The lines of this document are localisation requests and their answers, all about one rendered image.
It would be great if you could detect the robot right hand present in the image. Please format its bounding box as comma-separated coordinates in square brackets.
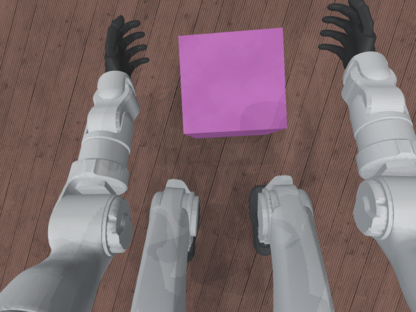
[318, 0, 376, 69]

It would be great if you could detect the robot left hand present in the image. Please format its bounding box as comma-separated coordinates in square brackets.
[104, 15, 150, 78]

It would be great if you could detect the carton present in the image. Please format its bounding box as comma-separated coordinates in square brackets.
[178, 28, 287, 138]

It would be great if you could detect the left robot forearm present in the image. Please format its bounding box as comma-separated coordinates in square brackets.
[48, 71, 140, 247]

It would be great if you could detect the robot right upper arm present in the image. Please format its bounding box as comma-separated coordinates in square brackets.
[353, 175, 416, 312]

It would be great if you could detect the robot left thigh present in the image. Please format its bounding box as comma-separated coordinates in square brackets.
[131, 187, 199, 312]

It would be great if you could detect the right robot forearm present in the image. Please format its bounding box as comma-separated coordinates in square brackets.
[341, 51, 416, 179]

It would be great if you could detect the robot right thigh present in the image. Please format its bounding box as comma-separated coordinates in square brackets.
[257, 184, 335, 312]

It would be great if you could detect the robot thigh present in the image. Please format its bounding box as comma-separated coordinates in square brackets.
[257, 184, 335, 312]
[131, 187, 199, 312]

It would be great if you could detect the robot left upper arm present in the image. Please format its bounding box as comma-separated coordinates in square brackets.
[0, 194, 133, 312]

